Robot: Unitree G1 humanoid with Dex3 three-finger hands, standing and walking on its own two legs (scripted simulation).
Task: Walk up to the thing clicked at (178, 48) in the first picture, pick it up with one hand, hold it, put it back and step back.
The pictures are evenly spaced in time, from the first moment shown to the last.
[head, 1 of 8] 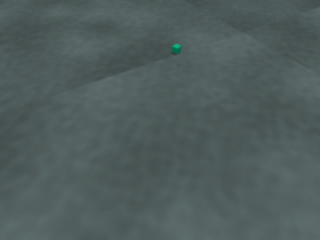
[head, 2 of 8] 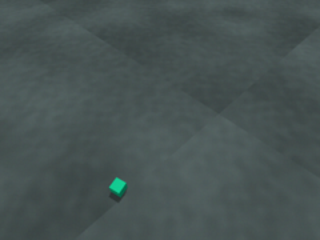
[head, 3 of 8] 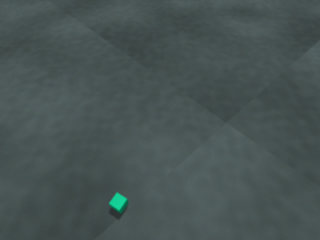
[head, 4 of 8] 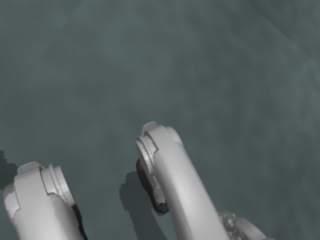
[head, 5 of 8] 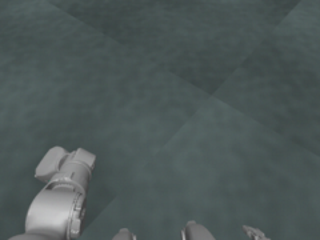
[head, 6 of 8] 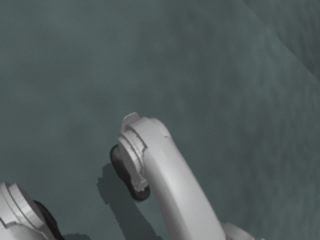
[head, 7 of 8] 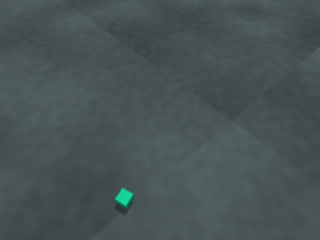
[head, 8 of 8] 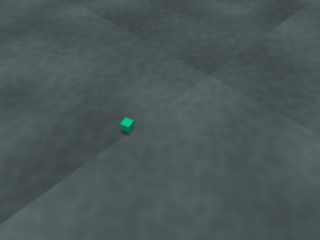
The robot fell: no
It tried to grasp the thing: yes
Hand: left
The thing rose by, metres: 0.66
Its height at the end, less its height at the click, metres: +0.00
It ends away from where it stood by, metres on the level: 0.02
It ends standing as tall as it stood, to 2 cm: yes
